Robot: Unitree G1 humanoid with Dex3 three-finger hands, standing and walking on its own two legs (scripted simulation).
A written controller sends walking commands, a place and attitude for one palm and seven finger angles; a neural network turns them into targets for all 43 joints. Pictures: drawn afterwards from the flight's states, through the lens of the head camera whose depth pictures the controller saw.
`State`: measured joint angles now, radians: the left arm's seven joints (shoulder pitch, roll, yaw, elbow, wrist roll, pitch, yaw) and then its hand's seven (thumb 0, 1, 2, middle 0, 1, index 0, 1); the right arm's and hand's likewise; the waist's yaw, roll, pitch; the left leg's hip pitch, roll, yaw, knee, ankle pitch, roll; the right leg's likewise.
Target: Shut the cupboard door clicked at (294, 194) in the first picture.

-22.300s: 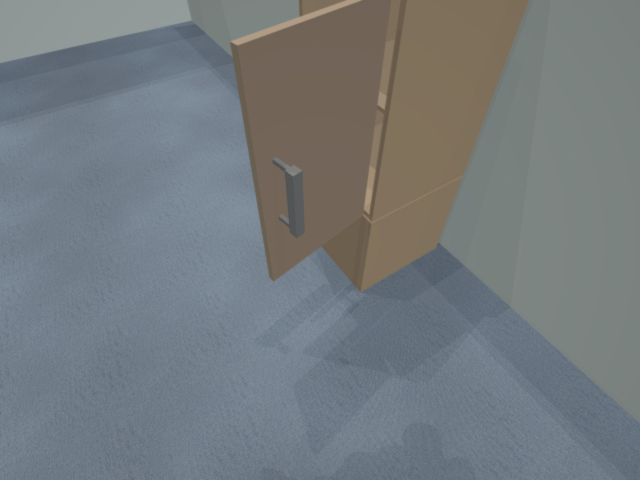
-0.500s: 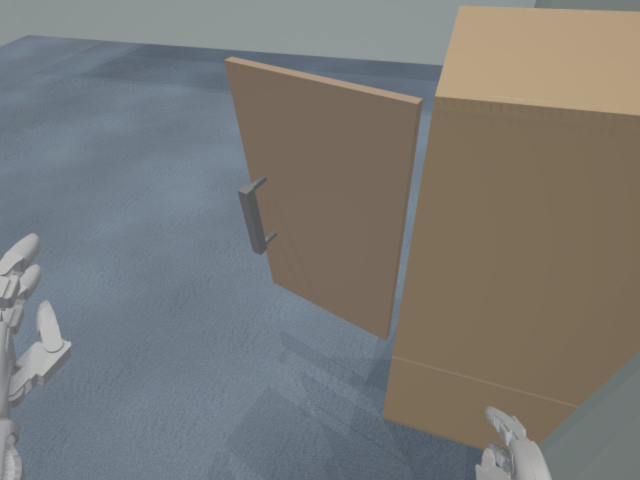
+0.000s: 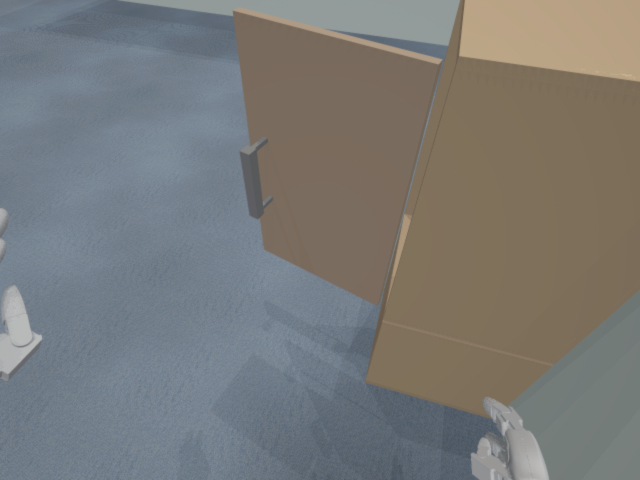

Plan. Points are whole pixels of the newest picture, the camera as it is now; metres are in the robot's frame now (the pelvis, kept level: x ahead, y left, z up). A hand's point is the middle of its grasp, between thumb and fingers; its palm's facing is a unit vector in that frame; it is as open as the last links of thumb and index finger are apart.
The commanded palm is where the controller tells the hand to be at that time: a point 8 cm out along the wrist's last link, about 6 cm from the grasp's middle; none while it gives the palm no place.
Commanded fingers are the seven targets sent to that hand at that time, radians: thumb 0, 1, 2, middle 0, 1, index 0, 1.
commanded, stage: step back with the hand held close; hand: left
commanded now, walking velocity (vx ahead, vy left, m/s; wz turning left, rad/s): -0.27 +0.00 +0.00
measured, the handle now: (259, 178) +0.68 +0.17 -0.05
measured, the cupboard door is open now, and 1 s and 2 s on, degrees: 75 75 75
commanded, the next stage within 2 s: stop stepping back and stand still in 1.00 s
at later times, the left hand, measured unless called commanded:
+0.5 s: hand out of the picture +0.14 +0.26 +0.17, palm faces +0.46 -0.71 -0.53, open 7.4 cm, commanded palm +0.06 +0.29 +0.19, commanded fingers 0.00 0.90 0.90 -0.20 -0.30 -0.20 -0.30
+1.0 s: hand out of the picture +0.05 +0.26 +0.18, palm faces +0.52 -0.75 -0.42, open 7.5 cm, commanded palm +0.00 +0.28 +0.19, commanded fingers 0.00 0.90 0.90 -0.20 -0.30 -0.20 -0.30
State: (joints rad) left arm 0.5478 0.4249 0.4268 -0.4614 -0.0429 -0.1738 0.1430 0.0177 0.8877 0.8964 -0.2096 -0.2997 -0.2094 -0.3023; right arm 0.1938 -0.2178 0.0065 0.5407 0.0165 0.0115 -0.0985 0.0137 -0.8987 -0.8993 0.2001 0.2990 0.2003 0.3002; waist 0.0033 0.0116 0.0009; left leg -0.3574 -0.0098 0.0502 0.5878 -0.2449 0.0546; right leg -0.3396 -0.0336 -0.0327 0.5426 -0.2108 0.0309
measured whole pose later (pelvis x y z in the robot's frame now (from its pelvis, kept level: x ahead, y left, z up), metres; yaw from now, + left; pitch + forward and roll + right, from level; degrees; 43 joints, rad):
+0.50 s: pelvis -0.06 -0.02 -0.01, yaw +4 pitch +0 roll -2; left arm 0.53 0.47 0.49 -0.49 -0.01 -0.27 0.16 0.02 0.89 0.90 -0.21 -0.30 -0.21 -0.30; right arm 0.24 -0.22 -0.01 0.59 0.00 -0.08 -0.09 0.01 -0.90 -0.90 0.20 0.30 0.20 0.30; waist -0.04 0.01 0.03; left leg -0.50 0.02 0.01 0.69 -0.20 0.05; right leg -0.43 0.04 0.02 0.65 -0.23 0.02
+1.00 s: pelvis -0.14 -0.02 +0.00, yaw +0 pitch +4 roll -3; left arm 0.50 0.41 0.47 -0.53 -0.05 -0.26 0.16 0.02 0.89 0.90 -0.20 -0.30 -0.20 -0.30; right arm 0.14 -0.14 0.01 0.65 -0.02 -0.13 -0.05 0.01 -0.90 -0.90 0.20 0.30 0.20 0.30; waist 0.06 -0.02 -0.03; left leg -0.53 0.10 0.07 0.54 -0.08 0.01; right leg -0.17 0.06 0.01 0.49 -0.37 0.00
